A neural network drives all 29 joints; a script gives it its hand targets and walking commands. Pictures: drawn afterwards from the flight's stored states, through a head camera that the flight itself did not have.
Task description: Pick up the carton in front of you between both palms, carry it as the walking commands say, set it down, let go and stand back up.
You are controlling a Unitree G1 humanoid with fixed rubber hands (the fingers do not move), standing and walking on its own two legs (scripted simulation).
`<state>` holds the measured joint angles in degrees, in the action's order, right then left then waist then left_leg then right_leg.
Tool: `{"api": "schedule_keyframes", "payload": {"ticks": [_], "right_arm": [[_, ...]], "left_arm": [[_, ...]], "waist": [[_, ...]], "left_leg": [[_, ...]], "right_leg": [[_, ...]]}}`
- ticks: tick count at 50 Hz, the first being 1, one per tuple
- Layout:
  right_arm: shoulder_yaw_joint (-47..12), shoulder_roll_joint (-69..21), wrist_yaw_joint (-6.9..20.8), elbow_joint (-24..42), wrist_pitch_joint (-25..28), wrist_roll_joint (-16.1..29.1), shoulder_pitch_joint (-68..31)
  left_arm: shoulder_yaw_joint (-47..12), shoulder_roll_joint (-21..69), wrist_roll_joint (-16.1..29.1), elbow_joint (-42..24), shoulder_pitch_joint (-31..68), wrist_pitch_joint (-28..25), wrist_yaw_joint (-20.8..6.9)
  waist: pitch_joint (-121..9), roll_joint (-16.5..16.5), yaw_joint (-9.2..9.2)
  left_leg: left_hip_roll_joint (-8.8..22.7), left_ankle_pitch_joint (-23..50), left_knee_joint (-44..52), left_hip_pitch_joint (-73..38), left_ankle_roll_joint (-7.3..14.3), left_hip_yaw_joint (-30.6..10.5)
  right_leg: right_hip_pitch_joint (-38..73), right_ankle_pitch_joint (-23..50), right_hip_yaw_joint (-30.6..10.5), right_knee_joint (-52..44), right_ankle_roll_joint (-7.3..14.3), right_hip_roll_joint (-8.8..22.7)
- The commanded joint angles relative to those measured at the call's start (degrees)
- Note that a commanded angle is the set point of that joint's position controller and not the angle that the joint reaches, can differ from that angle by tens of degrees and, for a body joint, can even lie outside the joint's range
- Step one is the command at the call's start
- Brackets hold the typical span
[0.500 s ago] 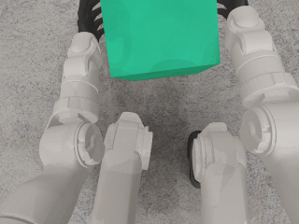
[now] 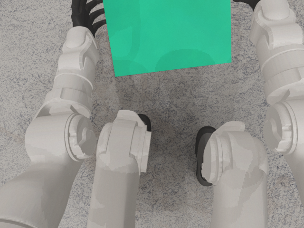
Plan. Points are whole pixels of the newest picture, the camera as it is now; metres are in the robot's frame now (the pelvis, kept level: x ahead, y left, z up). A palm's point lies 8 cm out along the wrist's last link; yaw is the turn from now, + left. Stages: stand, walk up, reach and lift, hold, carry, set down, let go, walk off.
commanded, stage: set down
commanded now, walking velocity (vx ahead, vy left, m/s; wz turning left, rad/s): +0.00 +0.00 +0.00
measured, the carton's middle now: (168, 25) +0.51 +0.04 -0.25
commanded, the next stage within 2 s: let go in 1.16 s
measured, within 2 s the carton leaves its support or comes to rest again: neither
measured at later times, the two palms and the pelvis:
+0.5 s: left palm (28, 1) +0.50 +0.24 -0.05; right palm out of the picture +0.57 -0.13 -0.05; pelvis +0.00 +0.01 +0.06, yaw +1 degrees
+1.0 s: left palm out of the picture +0.50 +0.25 +0.10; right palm out of the picture +0.57 -0.15 +0.09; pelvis +0.02 +0.00 +0.19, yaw +0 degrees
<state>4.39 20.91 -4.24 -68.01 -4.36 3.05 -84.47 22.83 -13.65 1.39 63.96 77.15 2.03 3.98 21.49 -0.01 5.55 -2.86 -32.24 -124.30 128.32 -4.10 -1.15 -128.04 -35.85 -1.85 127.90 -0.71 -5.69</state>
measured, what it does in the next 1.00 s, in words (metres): rises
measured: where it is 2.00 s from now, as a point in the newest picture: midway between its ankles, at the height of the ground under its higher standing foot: (171, 158)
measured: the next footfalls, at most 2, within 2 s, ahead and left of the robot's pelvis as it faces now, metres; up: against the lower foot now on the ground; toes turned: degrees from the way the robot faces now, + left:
none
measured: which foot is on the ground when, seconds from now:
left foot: down 0.00-1.00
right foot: down 0.00-1.00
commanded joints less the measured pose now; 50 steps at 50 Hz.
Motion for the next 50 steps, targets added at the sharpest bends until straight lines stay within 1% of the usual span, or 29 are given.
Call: {"api": "schedule_keyframes", "payload": {"ticks": [1, 4, 6, 8, 11, 14, 16, 20, 24, 29, 35, 39, 43, 50], "right_arm": [[-4.48, 6.16, -0.31, 7.21, 2.14, 5.55, -17.61], [-6.77, 6.59, 0.02, 9.87, 2.40, 8.70, -17.94], [-7.07, 7.58, -0.10, 11.72, 2.06, 9.54, -17.40], [-6.75, 8.50, -0.37, 13.36, 1.45, 9.40, -16.39], [-4.95, 9.47, -0.87, 15.99, 0.03, 7.90, -14.93], [-2.31, 9.84, -1.26, 19.09, -1.86, 6.06, -13.30], [-0.48, 9.58, -1.23, 18.66, -3.12, 4.81, -11.52], [2.40, 7.76, -0.02, 14.01, -3.65, 2.31, -7.72], [4.08, 7.09, 1.11, 11.98, -2.83, 0.75, -6.57], [4.45, 7.28, 1.71, 13.38, -2.87, 0.08, -6.43], [4.46, 7.02, 2.22, 19.00, -4.48, -0.39, -5.51], [4.74, 6.46, 2.60, 22.09, -5.66, -0.94, -4.18], [5.34, 5.67, 3.03, 22.83, -6.20, -1.64, -2.17], [7.07, 4.46, 3.94, 21.25, -5.52, -3.23, 1.70]], "left_arm": [[-4.04, -10.90, 5.72, -4.59, 12.58, -2.97, 0.92], [-7.01, -11.56, 9.29, -6.39, 12.42, -3.28, 1.00], [-8.25, -11.96, 11.15, -8.41, 11.69, -2.86, 1.37], [-9.21, -12.18, 12.57, -10.99, 10.52, -2.16, 1.91], [-9.54, -12.55, 12.97, -15.01, 8.14, -0.79, 2.98], [-9.43, -11.71, 12.03, -20.31, 6.40, 1.25, 4.09], [-9.04, -10.36, 10.83, -21.76, 5.12, 2.81, 4.53], [-7.73, -6.89, 8.06, -19.73, 3.11, 4.05, 4.12], [-6.54, -4.96, 6.03, -19.14, 2.12, 3.80, 3.56], [-5.31, -4.98, 5.03, -20.90, 1.12, 4.17, 3.30], [-4.36, -5.89, 4.98, -25.27, -1.31, 5.59, 2.71], [-3.99, -6.08, 5.04, -27.45, -3.30, 6.45, 1.87], [-3.64, -5.62, 4.70, -28.03, -5.39, 6.77, 0.93], [-2.86, -4.31, 2.96, -27.64, -8.38, 6.12, -0.36]], "waist": [[-61.46, -6.30, 4.07], [-68.63, -6.65, 4.40], [-73.64, -7.05, 4.35], [-79.03, -7.54, 3.93], [-85.45, -7.61, 2.99], [-89.60, -6.30, 2.07], [-87.11, -5.20, 1.75], [-75.80, -3.15, 1.23], [-73.86, -2.58, 1.16], [-78.41, -4.04, 1.87], [-86.42, -6.52, 2.52], [-88.63, -7.62, 2.55], [-87.77, -7.67, 2.31], [-84.48, -6.36, 2.00]], "left_leg": [[1.82, 22.87, 6.21, -25.88, 1.22, 4.40], [2.13, 26.26, 6.19, -30.30, 1.62, 4.25], [2.02, 26.91, 6.68, -32.50, 1.66, 4.37], [1.66, 27.11, 7.52, -35.37, 1.64, 4.52], [0.82, 26.60, 9.33, -39.71, 1.78, 5.11], [-0.07, 24.90, 12.63, -43.49, 1.81, 5.94], [-0.40, 22.53, 15.29, -43.28, 1.68, 6.10], [-0.41, 18.91, 19.63, -39.17, 1.28, 5.48], [-0.37, 19.32, 22.99, -39.07, 0.92, 5.29], [-0.60, 20.56, 27.37, -41.94, 0.68, 5.64], [-1.12, 23.82, 33.09, -46.30, 0.51, 6.52], [-1.35, 25.63, 37.02, -48.09, 0.54, 6.85], [-1.40, 26.66, 41.20, -49.52, 0.59, 6.76], [-1.23, 28.65, 49.04, -54.57, 0.61, 6.10]], "right_leg": [[27.02, 19.97, -0.48, -10.55, -0.77, 3.09], [29.88, 22.03, 0.03, -9.80, -0.77, 3.50], [33.05, 22.57, 0.47, -9.80, -0.72, 3.74], [36.39, 22.64, 1.21, -10.20, -0.67, 3.73], [39.18, 21.13, 2.60, -11.66, -0.38, 3.13], [40.29, 18.93, 3.89, -14.64, 0.41, 2.22], [38.18, 16.47, 4.44, -17.17, 0.87, 1.87], [30.19, 12.19, 4.21, -21.48, 1.16, 1.88], [28.68, 12.66, 3.89, -25.18, 1.02, 1.79], [33.34, 14.06, 4.02, -29.85, 0.73, 1.41], [43.69, 18.61, 4.30, -35.77, 0.26, 0.65], [49.81, 21.76, 4.17, -39.66, -0.13, 0.39], [53.58, 23.61, 3.72, -43.91, -0.44, 0.32], [57.58, 25.74, 2.73, -52.24, -0.70, 0.56]]}}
